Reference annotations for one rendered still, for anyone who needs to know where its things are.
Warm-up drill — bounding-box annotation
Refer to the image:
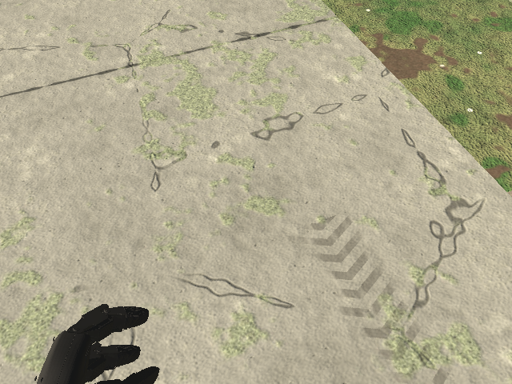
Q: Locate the robot left hand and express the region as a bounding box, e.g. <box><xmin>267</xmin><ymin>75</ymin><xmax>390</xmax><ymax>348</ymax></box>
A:
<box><xmin>34</xmin><ymin>304</ymin><xmax>160</xmax><ymax>384</ymax></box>

